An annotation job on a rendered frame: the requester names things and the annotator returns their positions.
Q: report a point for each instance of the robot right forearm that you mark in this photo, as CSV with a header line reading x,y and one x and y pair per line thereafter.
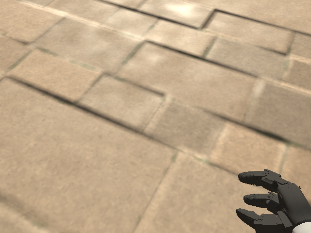
x,y
304,227

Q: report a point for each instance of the robot right hand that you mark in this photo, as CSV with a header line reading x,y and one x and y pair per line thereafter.
x,y
289,206

